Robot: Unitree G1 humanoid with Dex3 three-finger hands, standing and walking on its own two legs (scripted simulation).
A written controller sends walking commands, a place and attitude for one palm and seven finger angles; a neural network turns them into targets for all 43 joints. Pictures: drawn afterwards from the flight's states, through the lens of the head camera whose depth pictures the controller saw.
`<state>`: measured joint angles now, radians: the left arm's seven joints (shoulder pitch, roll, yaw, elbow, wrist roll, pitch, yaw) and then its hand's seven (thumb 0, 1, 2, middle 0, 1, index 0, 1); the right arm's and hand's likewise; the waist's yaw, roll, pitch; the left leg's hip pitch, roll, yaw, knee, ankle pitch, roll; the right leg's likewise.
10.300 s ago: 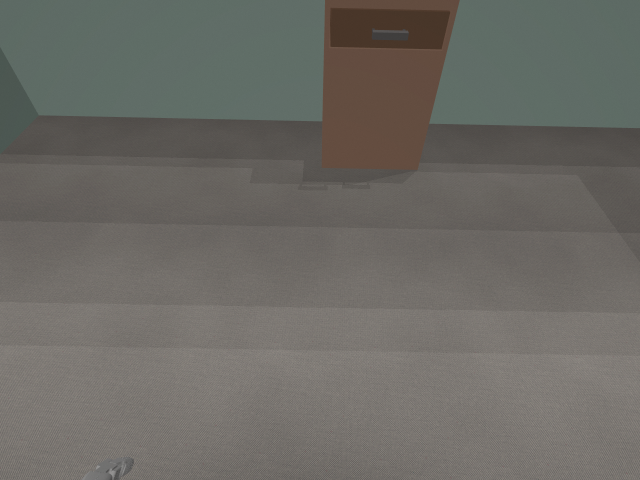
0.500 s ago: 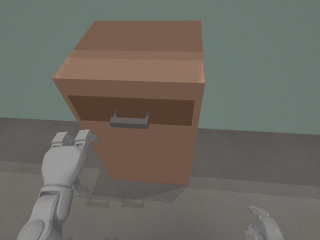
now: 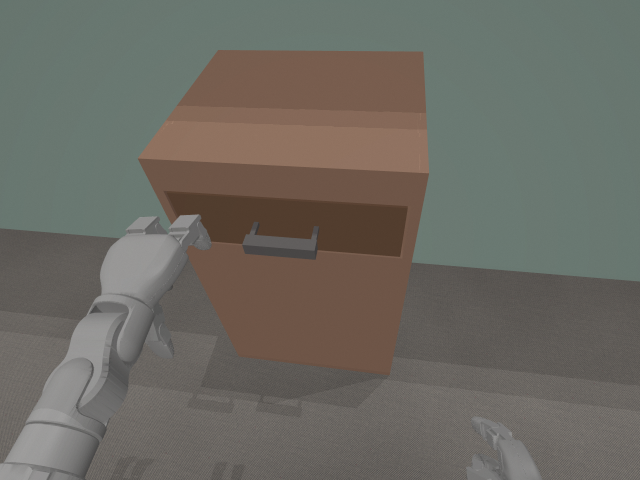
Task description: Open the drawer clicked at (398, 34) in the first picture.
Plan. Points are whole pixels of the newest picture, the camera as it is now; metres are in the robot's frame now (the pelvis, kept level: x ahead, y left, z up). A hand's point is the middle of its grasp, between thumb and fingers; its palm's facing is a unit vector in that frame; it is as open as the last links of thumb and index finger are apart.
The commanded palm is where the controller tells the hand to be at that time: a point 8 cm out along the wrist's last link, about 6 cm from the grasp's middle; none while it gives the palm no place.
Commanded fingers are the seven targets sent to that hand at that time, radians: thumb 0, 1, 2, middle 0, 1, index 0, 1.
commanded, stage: raise the hand with hooked fingers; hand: left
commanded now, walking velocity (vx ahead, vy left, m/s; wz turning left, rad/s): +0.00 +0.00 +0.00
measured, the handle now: (282, 237) +0.54 +0.16 -0.08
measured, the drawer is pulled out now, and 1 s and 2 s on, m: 0.00 0.00 0.00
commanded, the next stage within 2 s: move the hooked fingers above the handle in 0.24 s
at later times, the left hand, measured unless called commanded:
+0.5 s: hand (201, 299) +0.31 +0.20 +0.06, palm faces -0.01 -0.08 -1.00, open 13.9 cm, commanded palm +0.29 +0.22 +0.12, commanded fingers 0.00 -0.50 0.30 -0.30 -1.20 -0.30 -1.20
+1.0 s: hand (238, 273) +0.38 +0.18 +0.02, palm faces -0.03 -0.06 -1.00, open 13.8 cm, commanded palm +0.36 +0.20 +0.08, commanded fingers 0.00 -0.50 0.30 -0.30 -1.20 -0.30 -1.20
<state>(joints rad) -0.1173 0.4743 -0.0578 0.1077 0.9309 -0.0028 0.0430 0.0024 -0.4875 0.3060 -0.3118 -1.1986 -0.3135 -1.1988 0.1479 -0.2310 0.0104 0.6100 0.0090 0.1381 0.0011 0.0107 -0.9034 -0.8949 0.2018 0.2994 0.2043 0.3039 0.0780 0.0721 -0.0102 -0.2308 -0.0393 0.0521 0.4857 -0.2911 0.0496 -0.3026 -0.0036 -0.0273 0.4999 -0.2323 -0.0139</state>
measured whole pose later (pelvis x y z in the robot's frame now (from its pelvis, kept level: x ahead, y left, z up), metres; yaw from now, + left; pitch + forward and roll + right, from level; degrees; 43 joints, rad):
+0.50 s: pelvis -0.01 -0.02 +0.00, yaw +0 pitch +3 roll +1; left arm -0.16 0.43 -0.12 0.21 0.96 -0.02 0.11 0.00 -0.49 0.30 -0.31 -1.20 -0.31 -1.20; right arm 0.14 -0.25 -0.01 0.63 0.02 0.11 -0.01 0.01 -0.91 -0.90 0.20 0.30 0.20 0.30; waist 0.07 0.07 -0.01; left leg -0.26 -0.03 0.05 0.49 -0.27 0.03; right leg -0.34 0.01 -0.03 0.52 -0.23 -0.04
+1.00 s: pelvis +0.00 -0.03 -0.01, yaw +0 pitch +8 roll +1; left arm -0.38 0.41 -0.11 0.53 1.03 -0.11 0.22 0.00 -0.49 0.31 -0.32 -1.20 -0.32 -1.20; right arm 0.22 -0.26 -0.06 0.67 0.02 0.11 -0.02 0.01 -0.91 -0.90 0.20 0.30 0.20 0.30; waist 0.01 0.04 -0.05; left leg -0.40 -0.02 0.05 0.57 -0.32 0.02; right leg -0.48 0.02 -0.03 0.61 -0.27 -0.05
